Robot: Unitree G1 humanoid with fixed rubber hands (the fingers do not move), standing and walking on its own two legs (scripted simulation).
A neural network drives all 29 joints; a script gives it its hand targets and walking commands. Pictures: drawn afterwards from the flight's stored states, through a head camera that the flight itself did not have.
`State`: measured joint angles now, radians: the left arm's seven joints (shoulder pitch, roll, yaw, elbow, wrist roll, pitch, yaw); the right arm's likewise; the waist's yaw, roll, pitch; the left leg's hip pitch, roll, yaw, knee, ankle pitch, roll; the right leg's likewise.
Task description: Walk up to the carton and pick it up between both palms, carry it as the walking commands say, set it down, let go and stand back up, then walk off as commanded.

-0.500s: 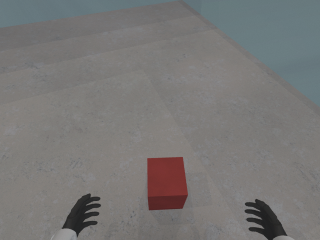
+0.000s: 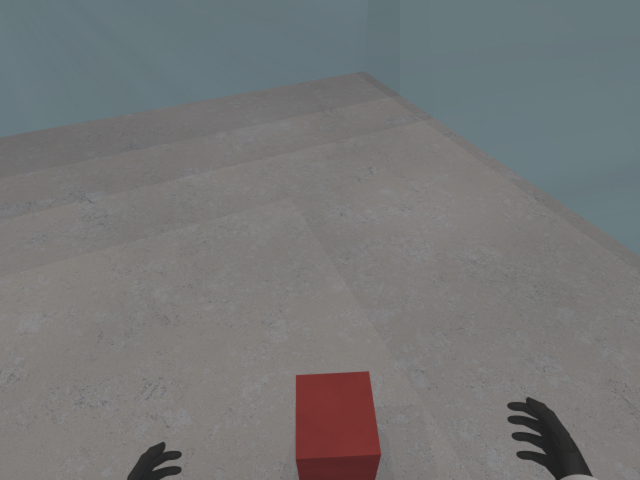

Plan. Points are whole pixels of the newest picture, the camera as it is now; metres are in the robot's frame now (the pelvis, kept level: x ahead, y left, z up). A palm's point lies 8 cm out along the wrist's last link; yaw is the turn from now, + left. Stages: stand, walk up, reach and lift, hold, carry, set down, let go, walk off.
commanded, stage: stand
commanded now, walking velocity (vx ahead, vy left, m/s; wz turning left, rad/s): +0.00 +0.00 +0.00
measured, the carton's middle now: (334, 431) +0.46 +0.01 -0.64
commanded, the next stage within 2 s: walk off in 1.44 s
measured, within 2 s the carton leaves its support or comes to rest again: neither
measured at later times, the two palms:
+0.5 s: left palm out of the picture +0.12 +0.26 -0.08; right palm out of the picture +0.15 -0.26 -0.04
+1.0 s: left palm out of the picture +0.09 +0.26 -0.08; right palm out of the picture +0.12 -0.26 -0.05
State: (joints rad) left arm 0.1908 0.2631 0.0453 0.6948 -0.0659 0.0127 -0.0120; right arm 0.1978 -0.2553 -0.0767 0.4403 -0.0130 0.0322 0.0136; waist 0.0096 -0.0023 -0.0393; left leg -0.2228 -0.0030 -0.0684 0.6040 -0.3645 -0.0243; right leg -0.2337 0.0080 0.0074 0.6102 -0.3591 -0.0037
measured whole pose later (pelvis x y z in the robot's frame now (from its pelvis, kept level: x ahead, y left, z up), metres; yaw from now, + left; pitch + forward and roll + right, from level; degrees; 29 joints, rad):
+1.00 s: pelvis -0.03 +0.00 +0.00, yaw +0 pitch -4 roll +0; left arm 0.19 0.26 0.05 0.80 -0.07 -0.03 0.00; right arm 0.25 -0.26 -0.08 0.53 -0.02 -0.01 0.00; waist 0.01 0.00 -0.04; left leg -0.22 0.00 -0.07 0.60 -0.32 -0.03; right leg -0.23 0.01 0.01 0.62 -0.32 -0.01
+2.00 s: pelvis -0.03 -0.02 +0.00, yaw -1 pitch -3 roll +0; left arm 0.19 0.26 0.06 0.92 -0.07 0.04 -0.02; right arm 0.26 -0.26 -0.08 0.60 -0.02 0.03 -0.02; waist 0.01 0.00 -0.04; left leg -0.22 0.04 -0.07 0.59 -0.32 -0.06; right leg -0.23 0.05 0.01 0.59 -0.30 -0.03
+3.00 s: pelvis -0.04 -0.07 +0.00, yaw -3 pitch -2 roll -4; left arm 0.21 0.26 0.04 0.86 -0.07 0.09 -0.02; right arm 0.35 -0.26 -0.06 0.65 -0.02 0.05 -0.06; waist 0.01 0.01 -0.01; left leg -0.24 0.06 -0.02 0.65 -0.37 0.01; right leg -0.37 0.10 -0.05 1.12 -0.43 0.02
